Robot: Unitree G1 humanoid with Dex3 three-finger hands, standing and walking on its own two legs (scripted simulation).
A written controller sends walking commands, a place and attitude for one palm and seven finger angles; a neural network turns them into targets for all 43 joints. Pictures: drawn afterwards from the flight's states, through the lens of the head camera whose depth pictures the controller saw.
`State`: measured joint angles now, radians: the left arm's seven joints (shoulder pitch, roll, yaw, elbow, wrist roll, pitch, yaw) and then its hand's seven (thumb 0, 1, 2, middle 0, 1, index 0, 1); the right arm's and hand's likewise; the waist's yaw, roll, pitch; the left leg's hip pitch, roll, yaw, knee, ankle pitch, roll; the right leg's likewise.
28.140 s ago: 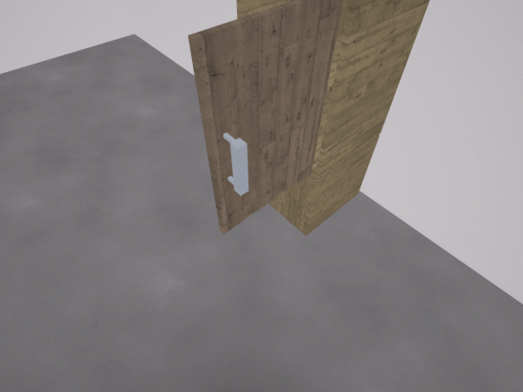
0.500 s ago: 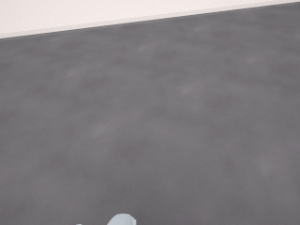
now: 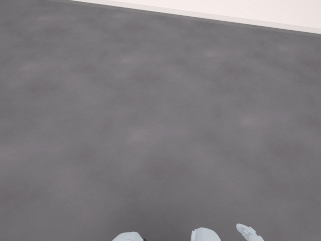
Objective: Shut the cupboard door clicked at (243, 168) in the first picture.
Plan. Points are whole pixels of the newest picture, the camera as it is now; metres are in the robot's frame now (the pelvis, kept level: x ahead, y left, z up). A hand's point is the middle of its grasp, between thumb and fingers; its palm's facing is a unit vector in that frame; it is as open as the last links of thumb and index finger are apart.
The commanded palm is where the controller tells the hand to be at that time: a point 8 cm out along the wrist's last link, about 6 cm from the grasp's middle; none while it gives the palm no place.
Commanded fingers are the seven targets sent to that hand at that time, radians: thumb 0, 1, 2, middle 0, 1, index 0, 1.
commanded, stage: turn to face it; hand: left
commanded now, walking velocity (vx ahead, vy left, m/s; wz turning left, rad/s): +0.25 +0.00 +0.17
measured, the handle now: out of the picture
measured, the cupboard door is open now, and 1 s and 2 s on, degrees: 70 70 70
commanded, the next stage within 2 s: none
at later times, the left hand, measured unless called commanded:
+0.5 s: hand (124, 195) +0.25 +0.13 -0.15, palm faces -0.09 -0.97 -0.22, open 7.2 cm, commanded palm none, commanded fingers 0.00 0.90 0.90 -0.20 -0.30 -0.20 -0.30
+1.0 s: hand (132, 158) +0.37 +0.13 -0.15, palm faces -0.40 -0.88 -0.27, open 7.4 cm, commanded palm none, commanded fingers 0.00 0.90 0.90 -0.20 -0.30 -0.20 -0.30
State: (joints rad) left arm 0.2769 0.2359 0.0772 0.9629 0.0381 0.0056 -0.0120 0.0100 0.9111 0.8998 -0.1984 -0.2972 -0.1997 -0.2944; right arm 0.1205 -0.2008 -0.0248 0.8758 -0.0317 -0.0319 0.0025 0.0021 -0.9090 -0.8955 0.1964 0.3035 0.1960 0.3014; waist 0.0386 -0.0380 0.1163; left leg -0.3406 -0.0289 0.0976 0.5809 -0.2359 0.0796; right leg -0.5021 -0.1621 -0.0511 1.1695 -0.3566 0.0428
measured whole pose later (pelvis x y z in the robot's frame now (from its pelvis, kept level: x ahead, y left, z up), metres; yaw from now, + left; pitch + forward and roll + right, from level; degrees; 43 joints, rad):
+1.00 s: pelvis +0.19 -0.03 +0.00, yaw -26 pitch +0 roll -1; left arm 0.16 0.26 0.08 0.86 0.03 0.07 -0.05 0.01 0.91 0.90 -0.20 -0.30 -0.20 -0.29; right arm 0.19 -0.24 -0.04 0.87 -0.03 0.03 -0.02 0.00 -0.90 -0.90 0.20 0.30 0.20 0.30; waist 0.01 0.03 0.09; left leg -0.24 0.17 0.20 0.63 -0.36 -0.06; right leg -0.31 -0.02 -0.08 0.65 -0.30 0.02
